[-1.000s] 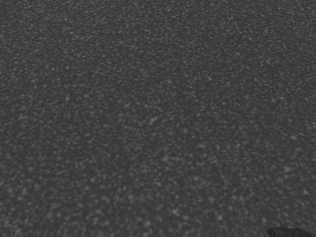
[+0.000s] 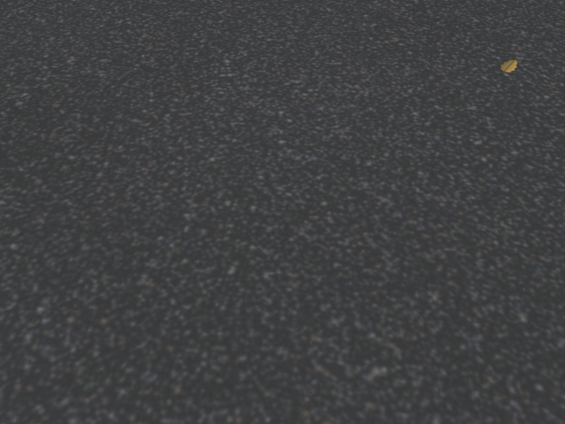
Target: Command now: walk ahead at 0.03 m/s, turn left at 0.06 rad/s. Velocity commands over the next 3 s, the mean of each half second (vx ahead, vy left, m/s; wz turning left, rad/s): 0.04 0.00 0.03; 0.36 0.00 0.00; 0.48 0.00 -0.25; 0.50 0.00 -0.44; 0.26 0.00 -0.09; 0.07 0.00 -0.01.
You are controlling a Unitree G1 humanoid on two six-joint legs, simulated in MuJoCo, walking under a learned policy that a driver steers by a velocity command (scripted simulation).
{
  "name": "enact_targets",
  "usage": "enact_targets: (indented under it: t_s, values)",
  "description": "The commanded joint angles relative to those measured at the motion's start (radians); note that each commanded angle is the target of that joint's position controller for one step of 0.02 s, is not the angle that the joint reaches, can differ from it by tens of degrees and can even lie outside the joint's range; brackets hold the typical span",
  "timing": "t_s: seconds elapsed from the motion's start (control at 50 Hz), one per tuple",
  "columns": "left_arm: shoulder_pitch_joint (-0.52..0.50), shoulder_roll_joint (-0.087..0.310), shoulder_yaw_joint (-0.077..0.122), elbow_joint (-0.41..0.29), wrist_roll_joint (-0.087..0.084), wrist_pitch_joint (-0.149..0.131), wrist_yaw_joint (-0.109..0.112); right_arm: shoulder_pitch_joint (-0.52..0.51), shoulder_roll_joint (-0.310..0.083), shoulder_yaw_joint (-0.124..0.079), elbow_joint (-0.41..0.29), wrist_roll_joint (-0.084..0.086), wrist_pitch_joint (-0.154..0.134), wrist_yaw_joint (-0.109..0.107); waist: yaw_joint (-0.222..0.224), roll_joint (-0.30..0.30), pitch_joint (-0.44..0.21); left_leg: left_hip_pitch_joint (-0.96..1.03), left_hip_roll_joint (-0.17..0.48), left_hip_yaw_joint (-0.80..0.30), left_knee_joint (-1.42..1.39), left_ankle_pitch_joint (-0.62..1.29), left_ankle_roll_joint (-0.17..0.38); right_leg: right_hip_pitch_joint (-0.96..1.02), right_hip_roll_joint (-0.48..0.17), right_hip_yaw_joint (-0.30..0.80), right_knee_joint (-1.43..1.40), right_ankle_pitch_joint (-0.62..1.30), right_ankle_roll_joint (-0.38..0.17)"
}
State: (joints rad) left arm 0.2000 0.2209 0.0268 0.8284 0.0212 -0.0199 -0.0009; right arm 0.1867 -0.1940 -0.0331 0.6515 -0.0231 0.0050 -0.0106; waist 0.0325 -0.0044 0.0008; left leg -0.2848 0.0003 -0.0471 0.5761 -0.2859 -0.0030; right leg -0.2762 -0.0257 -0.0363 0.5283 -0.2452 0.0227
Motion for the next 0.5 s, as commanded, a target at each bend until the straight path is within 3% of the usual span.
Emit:
enact_targets:
  t_s: [0.02,0.16,0.4,0.42,0.46,0.5]
  values:
    - [-0.013,0.094,0.024,-0.041,-0.005,-0.016,0.004,-0.003,-0.115,-0.034,-0.064,0.004,-0.019,-0.007,-0.013,0.054,-0.023,0.015,0.067,-0.079,-0.111,0.134,0.052,0.011,-0.025,0.026,-0.054,0.065,-0.012]
    - [-0.011,0.096,0.027,-0.005,-0.011,-0.007,0.012,0.0,-0.099,-0.036,-0.055,0.008,-0.018,-0.004,-0.011,0.018,-0.042,0.034,0.052,-0.064,-0.087,0.22,0.055,0.043,-0.032,0.03,-0.032,0.117,-0.009]
    - [-0.011,0.1,0.031,0.069,-0.016,0.007,0.029,0.031,-0.09,-0.042,0.015,0.011,-0.019,-0.013,-0.01,0.017,-0.018,0.036,0.034,-0.041,-0.097,0.22,0.044,0.056,-0.036,0.035,-0.039,0.114,-0.009]
    - [0.01,0.089,0.029,0.087,-0.015,0.009,0.03,0.054,-0.084,-0.042,0.034,0.011,-0.016,-0.015,-0.009,0.024,-0.037,0.044,0.026,-0.033,-0.111,0.118,0.046,0.064,-0.024,0.02,-0.041,0.025,-0.011]
    - [0.015,0.102,0.036,0.103,-0.027,0.01,0.032,0.083,-0.124,-0.058,0.051,0.022,-0.009,-0.019,-0.023,0.049,0.019,0.006,0.022,-0.054,-0.144,-0.259,0.081,-0.014,0.017,-0.02,0.007,-0.243,-0.031]
    - [-0.023,0.089,0.034,0.083,-0.035,-0.01,0.032,0.121,-0.149,-0.063,0.058,0.033,-0.022,-0.021,-0.046,0.112,0.1,-0.024,0.106,-0.194,-0.245,-0.506,0.141,-0.131,0.031,-0.029,0.094,-0.322,-0.051]
